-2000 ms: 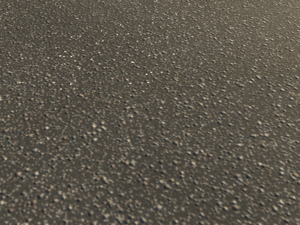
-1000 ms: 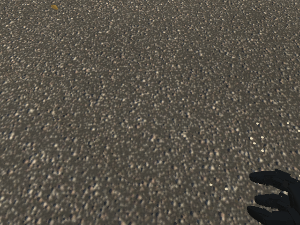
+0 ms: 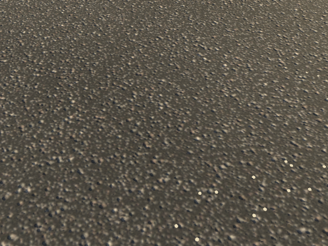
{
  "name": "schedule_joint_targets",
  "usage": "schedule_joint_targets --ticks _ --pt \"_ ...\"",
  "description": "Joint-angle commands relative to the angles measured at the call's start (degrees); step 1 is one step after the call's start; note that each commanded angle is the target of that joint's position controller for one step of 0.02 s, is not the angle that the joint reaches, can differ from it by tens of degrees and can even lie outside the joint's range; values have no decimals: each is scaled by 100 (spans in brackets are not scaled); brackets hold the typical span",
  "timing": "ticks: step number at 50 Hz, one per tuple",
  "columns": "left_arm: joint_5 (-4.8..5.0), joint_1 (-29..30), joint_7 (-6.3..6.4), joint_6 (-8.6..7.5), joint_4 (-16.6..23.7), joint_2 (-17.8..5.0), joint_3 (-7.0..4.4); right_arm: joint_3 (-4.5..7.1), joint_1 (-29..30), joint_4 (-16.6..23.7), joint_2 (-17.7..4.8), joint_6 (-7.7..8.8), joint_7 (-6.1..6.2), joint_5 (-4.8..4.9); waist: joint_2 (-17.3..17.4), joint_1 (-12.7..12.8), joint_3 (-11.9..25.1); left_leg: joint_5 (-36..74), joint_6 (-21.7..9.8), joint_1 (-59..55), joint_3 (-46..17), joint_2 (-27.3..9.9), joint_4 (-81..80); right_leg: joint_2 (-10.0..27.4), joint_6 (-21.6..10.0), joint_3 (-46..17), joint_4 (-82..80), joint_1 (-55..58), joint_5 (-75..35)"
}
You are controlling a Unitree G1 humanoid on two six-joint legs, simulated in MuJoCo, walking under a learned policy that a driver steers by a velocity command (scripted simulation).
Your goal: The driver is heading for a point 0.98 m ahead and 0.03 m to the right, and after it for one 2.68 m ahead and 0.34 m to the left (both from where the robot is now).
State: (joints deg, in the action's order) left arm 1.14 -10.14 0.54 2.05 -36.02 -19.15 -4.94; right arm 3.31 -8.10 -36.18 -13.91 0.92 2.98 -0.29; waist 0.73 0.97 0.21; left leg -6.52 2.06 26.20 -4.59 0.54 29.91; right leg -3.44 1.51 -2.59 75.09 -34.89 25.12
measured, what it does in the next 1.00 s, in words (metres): walks ahead: right foot, then left foot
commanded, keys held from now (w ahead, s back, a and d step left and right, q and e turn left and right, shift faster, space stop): w+e+shift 0.22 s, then w+shift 0.30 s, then w+q+shift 0.48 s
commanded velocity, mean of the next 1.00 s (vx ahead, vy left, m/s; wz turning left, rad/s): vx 0.87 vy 0.00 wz -0.17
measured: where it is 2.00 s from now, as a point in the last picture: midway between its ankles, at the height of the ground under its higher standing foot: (206, 97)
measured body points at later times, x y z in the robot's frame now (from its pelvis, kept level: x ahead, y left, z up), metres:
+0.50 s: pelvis +0.21 -0.08 +0.01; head +0.22 -0.10 +0.46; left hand +0.26 +0.19 -0.11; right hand +0.34 -0.37 -0.08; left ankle +0.41 +0.00 -0.68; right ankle +0.02 -0.10 -0.72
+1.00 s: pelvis +0.63 -0.20 +0.00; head +0.66 -0.22 +0.45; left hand +0.94 -0.06 -0.03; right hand +0.52 -0.47 -0.12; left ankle +0.46 -0.06 -0.72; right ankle +0.78 -0.38 -0.71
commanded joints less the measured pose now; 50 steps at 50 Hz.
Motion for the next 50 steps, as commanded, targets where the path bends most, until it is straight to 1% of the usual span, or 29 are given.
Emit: schedule_joint_targets --ticks 1,3,4,6,8,9,10,11,12,13,14,15,17,21,26,28,29,30,31,32,33,34,35,36,39,42,45,48,50 --pt "-97 -440 -61 0 367 -253 -38 386 227 408 -1119 106 17 46 697 115 549 -2660 -772 -578 -1319 -1275 -1824 528 -54 352 -303 -123 -429" --pt "-61 -406 -71 -38 375 -301 -27 449 261 329 -1206 187 -44 151 835 154 533 -2670 -799 -381 -986 -1387 -2035 735 -166 320 -1097 405 -465" --pt "-486 -169 -422 94 579 -298 107 373 -66 212 -1239 144 -156 -245 329 85 571 -2824 -705 73 -647 -1516 -2111 671 -363 320 -1836 1109 -350" --pt "-286 -696 -616 172 372 -427 34 453 332 214 -1408 90 -286 -233 990 389 670 -2712 -482 180 2 -1453 -2126 471 -519 793 -2471 1994 -97" --pt "-174 -1103 -577 167 201 -478 31 422 549 240 -1296 16 -314 -217 853 584 453 -2967 -334 418 402 -1540 -1687 447 -632 1180 -3262 2637 -383" --pt "-174 -1568 -522 134 -87 -452 32 374 541 213 -1101 -58 -306 -261 144 750 238 -3159 -217 726 870 -1298 -658 239 -679 1242 -3844 3090 -271" --pt "-246 -2123 -444 81 -432 -416 26 275 489 162 -744 -127 -313 -341 -1162 917 -100 -3290 -75 1444 1531 -714 1575 47 -802 816 -4208 3505 203" --pt "-233 -2176 -428 -3 -243 -478 160 -6 789 318 27 -187 -339 -408 -1946 882 -739 -3173 -12 3369 1294 -231 4128 1015 -1172 -1495 -4295 3172 1775" --pt "-145 -1498 -308 -73 289 -919 141 -148 945 910 250 -75 -349 -423 -1895 528 -600 -2430 43 4193 492 -154 4458 1820 -1719 -3959 -6124 3067 2082" --pt "-328 -1324 -139 -108 357 -1280 -59 -62 1309 1170 -266 83 -400 -448 -1237 504 -576 -1736 90 4521 166 -442 4455 2401 -2109 -5223 -7161 3087 3216" --pt "-403 -1146 -37 -171 353 -1215 -70 48 1122 925 -756 188 -448 -432 -588 339 -584 -1005 125 4110 91 -624 4122 2294 -2045 -4684 -6989 3004 2834" --pt "-400 -1106 -12 -241 303 -1069 -44 102 748 608 -944 198 -471 -420 -325 206 -490 -613 177 3519 133 -709 3831 1921 -1866 -3770 -6608 2859 2013" --pt "-292 -1288 -21 -404 66 -775 54 140 465 400 -1030 101 -559 -315 -452 115 -526 -226 232 2683 278 -689 3108 1453 -1691 -2683 -6722 2621 1071" --pt "-141 -1760 -91 -588 -383 -575 64 -10 993 380 -655 18 -673 -165 -303 344 -581 464 69 2012 589 -424 1660 1065 -1495 -1423 -6777 3250 -1024" --pt "-151 -1918 -65 -692 -787 -604 43 -68 1593 570 -576 66 -677 -108 -601 425 -670 447 -419 1116 846 -216 493 1398 -1412 -1067 -6897 3781 -2952" --pt "-193 -1777 -66 -736 -908 -782 11 2 927 365 -723 69 -571 -111 -763 74 -208 -96 -727 -17 1203 224 374 1367 -1198 -544 -6121 4017 -5867" --pt "-258 -1806 -53 -718 -995 -884 -23 80 108 130 -868 66 -482 -101 -839 -309 290 -502 -880 -855 1338 501 477 1356 -1114 -312 -5123 4127 -7240" --pt "-310 -1568 -16 -677 -982 -902 -39 171 -1275 -292 -1019 65 -395 -106 -765 -1017 870 -643 -1038 -2330 1332 544 426 1222 -996 -8 -3605 3550 -7487" --pt "-286 -1583 -15 -691 -876 -615 48 306 -2334 -562 -1432 81 -315 -206 -159 -1373 1482 -2020 -1320 -4111 133 -240 484 879 -859 183 -1541 1907 -5900" --pt "-226 -1715 -143 -774 -615 32 204 440 -2549 -643 -1964 116 -354 -262 1644 -995 1883 -4175 -2080 -4972 -3546 -1564 -661 -262 -558 36 511 -21 -984" --pt "-359 -1178 -140 -848 -502 -215 207 322 -1846 -637 -1476 105 -439 -105 1260 -769 1148 -4019 -2039 -4527 -4877 -1585 -1577 -156 -688 -426 754 -956 -399" --pt "-331 -758 -144 -896 -399 -315 216 320 -1468 -584 -1325 135 -451 -107 607 -637 490 -3476 -2065 -3847 -4010 -1535 -1521 231 -698 -488 653 -1097 -821" --pt "-392 -490 -156 -928 -346 -327 268 300 -1426 -640 -1167 161 -455 -96 -10 -556 263 -2745 -1991 -3130 -3424 -1357 -1563 470 -664 -447 167 -805 -1015" --pt "-471 -343 -153 -903 -251 -269 288 243 -1416 -737 -1009 175 -429 -100 -131 -354 -67 -2267 -1906 -2435 -3005 -1117 -1683 591 -569 -402 -205 -569 -975" --pt "-577 -191 -180 -677 -36 -138 389 175 -1418 -897 -941 283 -383 -32 245 40 -403 -1796 -2000 -1351 -2336 -727 -1994 801 -192 -285 -1119 -256 -490" --pt "-436 871 -272 -651 416 -71 516 240 -1362 -796 -1087 352 -371 -14 208 -75 -833 -1346 -1894 -303 -1853 -436 -2475 825 99 65 -2688 243 -1510" --pt "-290 1308 -346 -668 514 -15 565 362 -1407 -741 -1322 400 -420 62 210 -295 -666 -387 -1562 -5 -1655 -333 -2589 566 132 246 -3850 1568 -2873" --pt "-299 1214 -253 -694 468 -268 458 423 -1646 -783 -1463 375 -384 94 170 -319 -356 988 -1310 -1115 -1780 -511 -1847 457 60 150 -4407 1849 -2677" --pt "-318 104 -105 -733 148 -598 266 454 -1656 -826 -1633 353 -380 40 -83 257 460 2542 -1064 -1412 -1499 -245 -25 196 -83 301 -4572 3200 -1703"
